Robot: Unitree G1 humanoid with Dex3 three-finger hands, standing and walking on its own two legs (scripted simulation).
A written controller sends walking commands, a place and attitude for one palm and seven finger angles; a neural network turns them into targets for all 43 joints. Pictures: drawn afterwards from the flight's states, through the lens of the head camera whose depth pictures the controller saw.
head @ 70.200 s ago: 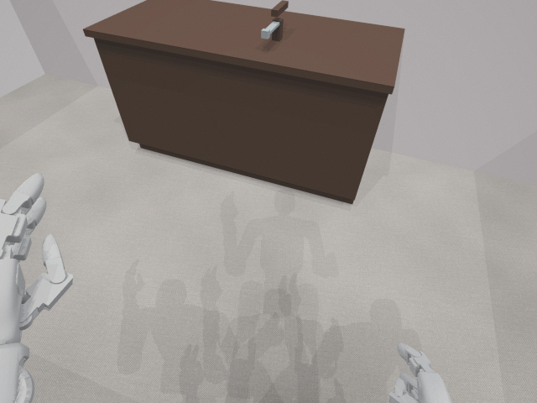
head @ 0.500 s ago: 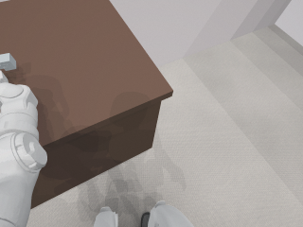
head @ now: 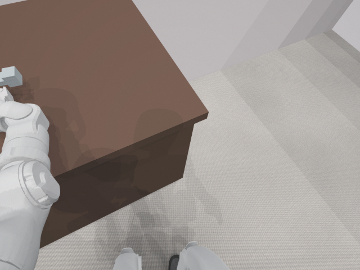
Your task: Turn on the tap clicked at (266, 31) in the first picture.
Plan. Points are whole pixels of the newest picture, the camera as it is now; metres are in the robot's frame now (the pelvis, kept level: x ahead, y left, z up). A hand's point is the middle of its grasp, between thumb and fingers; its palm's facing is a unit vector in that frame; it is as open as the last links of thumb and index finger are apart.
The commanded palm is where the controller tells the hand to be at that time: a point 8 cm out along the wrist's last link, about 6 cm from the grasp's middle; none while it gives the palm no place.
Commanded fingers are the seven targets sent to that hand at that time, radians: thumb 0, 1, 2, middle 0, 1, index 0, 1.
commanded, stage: push the lever round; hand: left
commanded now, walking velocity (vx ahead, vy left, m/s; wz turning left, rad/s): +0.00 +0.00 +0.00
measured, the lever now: (12, 76) +0.54 +0.30 +0.08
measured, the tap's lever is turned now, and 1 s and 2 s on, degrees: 82 82 82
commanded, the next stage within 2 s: none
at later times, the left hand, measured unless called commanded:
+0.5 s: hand (6, 93) +0.50 +0.31 +0.07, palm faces +0.89 -0.42 -0.19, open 8.4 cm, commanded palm +0.51 +0.31 +0.08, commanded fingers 0.00 0.90 0.90 -0.15 -0.15 -0.15 -0.15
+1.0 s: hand (4, 92) +0.50 +0.31 +0.08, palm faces +0.89 -0.42 -0.16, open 8.4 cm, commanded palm +0.50 +0.31 +0.08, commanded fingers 0.00 0.90 0.90 -0.15 -0.15 -0.15 -0.15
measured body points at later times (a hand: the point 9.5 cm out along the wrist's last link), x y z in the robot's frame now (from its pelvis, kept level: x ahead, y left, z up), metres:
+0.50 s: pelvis +0.00 -0.01 +0.00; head +0.12 -0.01 +0.43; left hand +0.45 +0.33 +0.09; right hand -0.01 -0.27 -0.13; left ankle +0.02 +0.18 -0.67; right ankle +0.02 -0.02 -0.67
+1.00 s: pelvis +0.00 +0.00 +0.00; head +0.12 +0.00 +0.43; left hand +0.45 +0.33 +0.09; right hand -0.02 -0.26 -0.13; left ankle +0.02 +0.18 -0.67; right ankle +0.02 -0.02 -0.67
